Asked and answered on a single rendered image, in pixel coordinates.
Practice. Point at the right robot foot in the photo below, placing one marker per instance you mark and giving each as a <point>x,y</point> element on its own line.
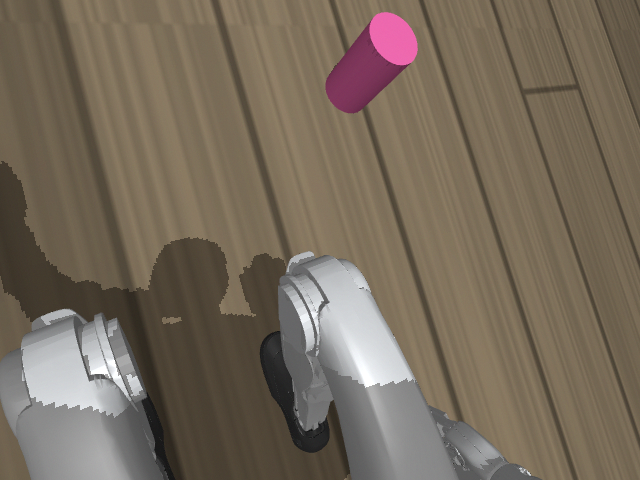
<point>280,385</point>

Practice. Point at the right robot arm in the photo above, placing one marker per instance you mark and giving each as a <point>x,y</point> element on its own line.
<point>513,472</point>

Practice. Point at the left robot foot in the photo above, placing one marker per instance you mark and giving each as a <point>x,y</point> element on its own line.
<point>158,434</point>

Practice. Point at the right robot hand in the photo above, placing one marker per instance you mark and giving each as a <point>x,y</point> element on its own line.
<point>473,456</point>

